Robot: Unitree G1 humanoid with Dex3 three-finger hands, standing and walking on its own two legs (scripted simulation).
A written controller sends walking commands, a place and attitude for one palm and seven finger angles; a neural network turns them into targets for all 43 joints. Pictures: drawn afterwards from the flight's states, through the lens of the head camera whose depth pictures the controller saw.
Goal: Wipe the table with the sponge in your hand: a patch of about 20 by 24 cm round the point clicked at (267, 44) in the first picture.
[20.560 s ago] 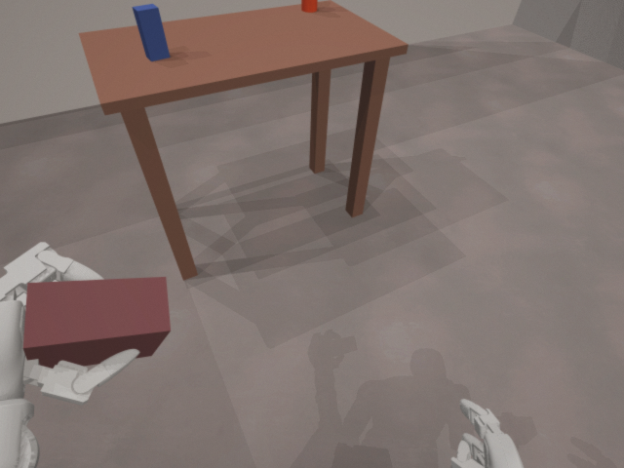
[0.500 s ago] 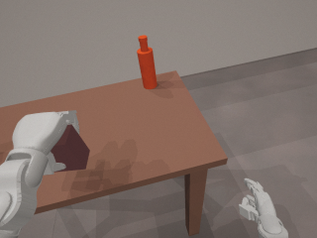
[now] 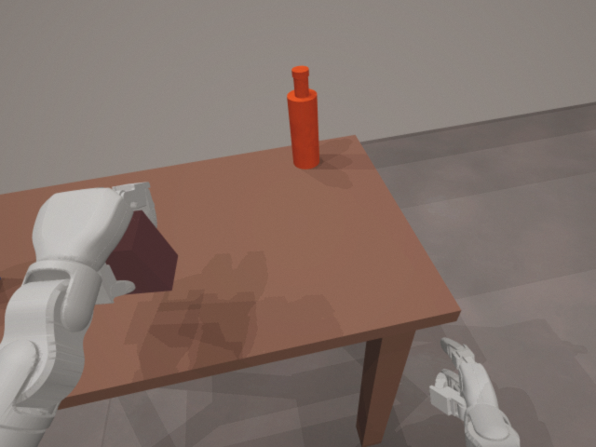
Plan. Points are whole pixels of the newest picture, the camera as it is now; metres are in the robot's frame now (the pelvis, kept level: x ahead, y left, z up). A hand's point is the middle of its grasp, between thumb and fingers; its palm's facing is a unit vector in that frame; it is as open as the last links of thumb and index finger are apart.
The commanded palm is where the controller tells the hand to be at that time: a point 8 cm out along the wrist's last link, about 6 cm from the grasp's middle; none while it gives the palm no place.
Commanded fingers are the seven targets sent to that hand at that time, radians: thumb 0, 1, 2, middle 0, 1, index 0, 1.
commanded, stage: move the sponge above the wiping area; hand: left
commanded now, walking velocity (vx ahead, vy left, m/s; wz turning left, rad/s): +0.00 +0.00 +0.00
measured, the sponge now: (124, 263) +0.26 +0.28 +0.14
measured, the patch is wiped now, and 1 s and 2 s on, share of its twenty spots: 0.00 0.00 0.00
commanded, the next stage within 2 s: none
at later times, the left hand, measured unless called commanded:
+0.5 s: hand (74, 249) +0.24 +0.32 +0.18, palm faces +0.19 +0.02 -0.98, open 9.7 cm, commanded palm +0.20 +0.30 +0.22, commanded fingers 0.00 0.10 1.30 -1.20 -1.60 -1.20 -1.60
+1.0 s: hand (54, 258) +0.23 +0.36 +0.16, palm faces +0.06 +0.03 -1.00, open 9.7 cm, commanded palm +0.21 +0.33 +0.20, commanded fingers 0.00 0.10 1.30 -1.20 -1.60 -1.20 -1.60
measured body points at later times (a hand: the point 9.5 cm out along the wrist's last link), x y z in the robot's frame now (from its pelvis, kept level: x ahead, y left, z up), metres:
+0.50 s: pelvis +0.00 +0.00 +0.00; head -0.01 -0.04 +0.45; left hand +0.22 +0.32 +0.23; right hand +0.27 -0.18 -0.07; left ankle +0.01 +0.10 -0.74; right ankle +0.03 -0.10 -0.74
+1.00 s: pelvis +0.01 -0.02 +0.00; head +0.01 -0.06 +0.45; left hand +0.23 +0.35 +0.21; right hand +0.24 -0.23 -0.10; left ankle +0.01 +0.10 -0.74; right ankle +0.03 -0.10 -0.74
